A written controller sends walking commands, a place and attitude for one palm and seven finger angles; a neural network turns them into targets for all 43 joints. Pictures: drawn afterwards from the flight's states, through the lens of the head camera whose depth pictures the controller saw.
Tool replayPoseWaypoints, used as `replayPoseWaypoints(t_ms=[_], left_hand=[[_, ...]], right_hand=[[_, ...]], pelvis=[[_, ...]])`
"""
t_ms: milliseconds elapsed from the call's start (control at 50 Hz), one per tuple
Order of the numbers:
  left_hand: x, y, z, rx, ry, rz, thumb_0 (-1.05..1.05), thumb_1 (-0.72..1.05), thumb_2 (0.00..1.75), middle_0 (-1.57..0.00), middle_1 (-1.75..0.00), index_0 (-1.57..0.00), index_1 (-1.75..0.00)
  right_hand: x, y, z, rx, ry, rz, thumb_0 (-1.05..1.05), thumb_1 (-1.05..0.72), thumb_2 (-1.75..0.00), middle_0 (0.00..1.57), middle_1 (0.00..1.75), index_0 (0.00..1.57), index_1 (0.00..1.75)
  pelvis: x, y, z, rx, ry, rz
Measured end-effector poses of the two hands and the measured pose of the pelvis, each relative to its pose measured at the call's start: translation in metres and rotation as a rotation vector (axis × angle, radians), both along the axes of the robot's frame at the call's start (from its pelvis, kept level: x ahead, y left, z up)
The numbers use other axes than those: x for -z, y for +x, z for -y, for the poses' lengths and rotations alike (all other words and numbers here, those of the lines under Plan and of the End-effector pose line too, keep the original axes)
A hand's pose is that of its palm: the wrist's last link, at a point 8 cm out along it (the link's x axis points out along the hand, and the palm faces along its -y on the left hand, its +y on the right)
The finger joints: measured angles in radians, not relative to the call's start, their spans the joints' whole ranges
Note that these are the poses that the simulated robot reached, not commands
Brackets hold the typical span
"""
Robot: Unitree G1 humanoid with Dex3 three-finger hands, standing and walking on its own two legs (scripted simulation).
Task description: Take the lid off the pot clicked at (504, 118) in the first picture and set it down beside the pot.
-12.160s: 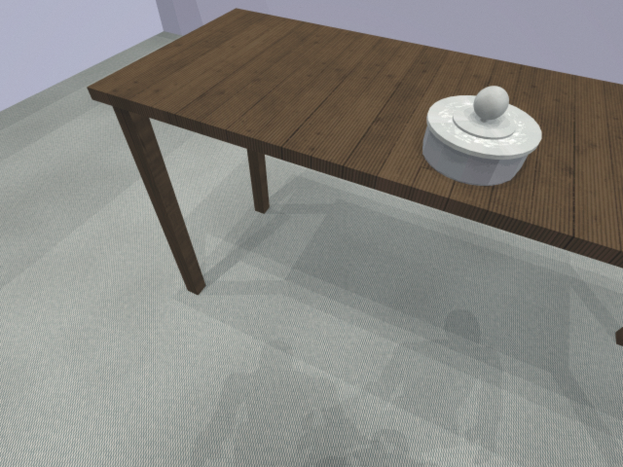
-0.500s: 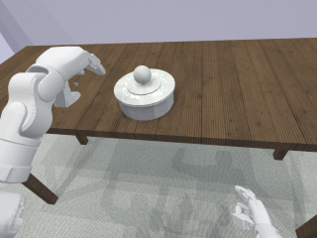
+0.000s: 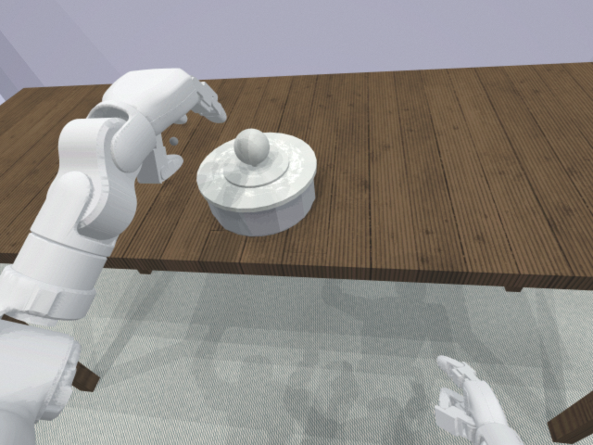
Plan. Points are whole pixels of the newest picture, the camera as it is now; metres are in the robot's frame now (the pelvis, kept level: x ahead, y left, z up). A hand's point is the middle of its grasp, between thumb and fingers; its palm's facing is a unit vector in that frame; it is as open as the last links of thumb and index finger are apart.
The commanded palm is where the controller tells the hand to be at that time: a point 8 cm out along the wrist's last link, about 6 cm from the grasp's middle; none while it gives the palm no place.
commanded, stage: move the open hand above the knob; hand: left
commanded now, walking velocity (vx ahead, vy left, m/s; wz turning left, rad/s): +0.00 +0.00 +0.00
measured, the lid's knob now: (251, 146) +0.48 +0.10 +0.18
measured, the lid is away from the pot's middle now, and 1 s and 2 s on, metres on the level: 0.00 0.00 0.00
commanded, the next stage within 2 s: lower the open fingers around the knob in 1.48 s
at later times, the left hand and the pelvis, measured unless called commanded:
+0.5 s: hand (216, 115) +0.43 +0.12 +0.26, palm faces -0.07 -0.02 -1.00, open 10.1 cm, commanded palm +0.41 +0.13 +0.32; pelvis +0.01 -0.01 +0.00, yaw +0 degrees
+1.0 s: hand (237, 102) +0.47 +0.11 +0.25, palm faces -0.14 -0.06 -0.99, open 10.1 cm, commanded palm +0.43 +0.12 +0.32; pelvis +0.03 +0.00 +0.00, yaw -1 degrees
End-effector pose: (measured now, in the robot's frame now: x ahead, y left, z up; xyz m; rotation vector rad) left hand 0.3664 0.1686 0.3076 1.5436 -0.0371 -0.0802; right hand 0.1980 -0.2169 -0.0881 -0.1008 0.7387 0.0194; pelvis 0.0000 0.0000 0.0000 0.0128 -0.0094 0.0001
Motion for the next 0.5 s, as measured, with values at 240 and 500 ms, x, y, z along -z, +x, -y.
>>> replayPoseWaypoints(t_ms=[240,500], left_hand=[[-0.003,0.022,0.020,0.000,-0.004,-0.008,0.00,-0.43,1.73,-0.89,-0.08,-0.89,-0.09],[-0.006,0.047,0.042,0.003,0.001,-0.042,0.00,-0.42,1.73,-0.89,-0.08,-0.89,-0.09]], right_hand=[[0.001,0.002,0.005,0.010,0.003,-0.016,0.01,-0.91,-0.90,0.20,0.30,0.20,0.30],[0.008,-0.009,0.017,0.049,-0.005,-0.056,0.01,-0.91,-0.90,0.20,0.30,0.20,0.30]], pelvis=[[-0.001,0.006,0.004,-0.002,0.003,-0.009],[-0.002,0.012,0.007,-0.001,0.006,-0.016]])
